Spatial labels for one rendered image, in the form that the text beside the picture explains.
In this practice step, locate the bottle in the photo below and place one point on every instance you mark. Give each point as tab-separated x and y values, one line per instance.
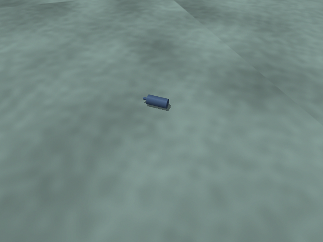
157	101

